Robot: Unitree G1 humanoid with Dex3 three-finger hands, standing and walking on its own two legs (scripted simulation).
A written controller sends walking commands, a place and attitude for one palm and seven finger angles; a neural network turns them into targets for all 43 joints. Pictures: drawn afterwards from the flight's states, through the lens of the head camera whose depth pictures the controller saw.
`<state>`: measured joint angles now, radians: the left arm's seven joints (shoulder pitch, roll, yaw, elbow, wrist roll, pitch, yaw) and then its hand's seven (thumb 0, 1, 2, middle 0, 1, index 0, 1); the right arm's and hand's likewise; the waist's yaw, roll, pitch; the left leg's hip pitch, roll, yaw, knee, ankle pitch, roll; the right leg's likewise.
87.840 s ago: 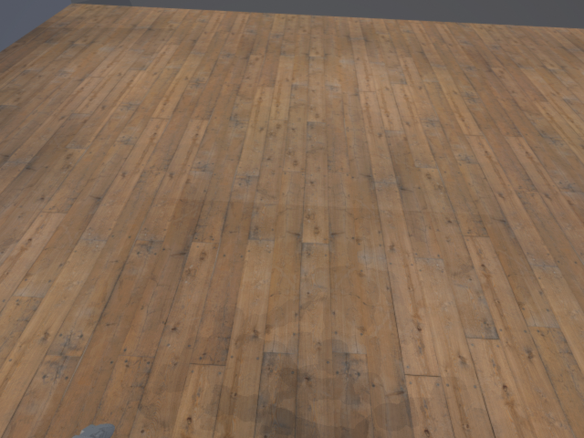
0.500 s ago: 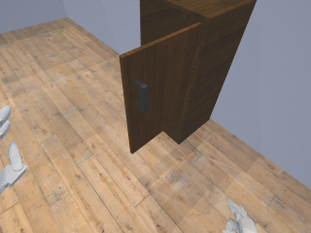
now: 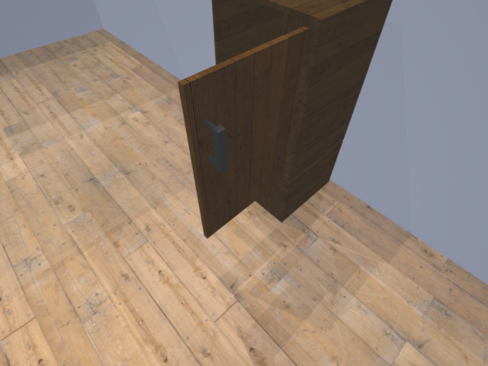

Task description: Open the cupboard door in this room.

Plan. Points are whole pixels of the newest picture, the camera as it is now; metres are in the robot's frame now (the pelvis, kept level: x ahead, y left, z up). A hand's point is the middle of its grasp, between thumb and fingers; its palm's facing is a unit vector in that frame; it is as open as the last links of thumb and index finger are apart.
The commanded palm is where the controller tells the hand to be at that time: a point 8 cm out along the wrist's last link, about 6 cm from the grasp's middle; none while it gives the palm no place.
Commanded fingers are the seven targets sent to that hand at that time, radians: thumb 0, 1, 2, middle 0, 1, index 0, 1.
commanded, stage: let the arm hang, fingers relaxed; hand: left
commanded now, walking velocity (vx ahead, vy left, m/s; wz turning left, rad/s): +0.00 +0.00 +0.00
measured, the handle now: (214, 146) +0.59 +0.09 -0.01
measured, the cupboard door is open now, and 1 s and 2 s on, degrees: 91 91 91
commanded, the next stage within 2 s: look to check the result in 0.82 s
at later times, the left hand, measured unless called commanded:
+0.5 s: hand out of the picture -0.01 +0.16 -0.17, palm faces +0.03 -0.97 -0.22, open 7.4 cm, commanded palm none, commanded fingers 0.00 0.90 0.90 -0.20 -0.30 -0.20 -0.30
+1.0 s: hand out of the picture +0.01 +0.15 -0.17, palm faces +0.04 -0.98 -0.18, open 7.4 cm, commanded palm none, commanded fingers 0.00 0.90 0.90 -0.20 -0.30 -0.20 -0.30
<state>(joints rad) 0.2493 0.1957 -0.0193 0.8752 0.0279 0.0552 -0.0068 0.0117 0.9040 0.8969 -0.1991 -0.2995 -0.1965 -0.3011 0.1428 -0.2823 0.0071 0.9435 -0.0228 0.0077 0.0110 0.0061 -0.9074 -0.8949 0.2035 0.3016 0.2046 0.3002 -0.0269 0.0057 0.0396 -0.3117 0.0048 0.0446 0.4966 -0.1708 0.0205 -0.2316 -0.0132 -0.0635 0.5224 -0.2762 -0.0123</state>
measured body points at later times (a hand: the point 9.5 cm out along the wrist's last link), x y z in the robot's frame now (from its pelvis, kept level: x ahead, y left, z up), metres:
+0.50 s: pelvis +0.01 -0.01 +0.01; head +0.02 -0.02 +0.46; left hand -0.01 +0.22 -0.15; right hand +0.00 -0.22 -0.16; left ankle +0.06 +0.11 -0.73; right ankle +0.00 -0.11 -0.74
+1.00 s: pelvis +0.02 -0.02 +0.01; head +0.04 -0.02 +0.46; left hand +0.01 +0.20 -0.15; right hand +0.02 -0.23 -0.16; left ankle +0.06 +0.11 -0.73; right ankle +0.00 -0.11 -0.73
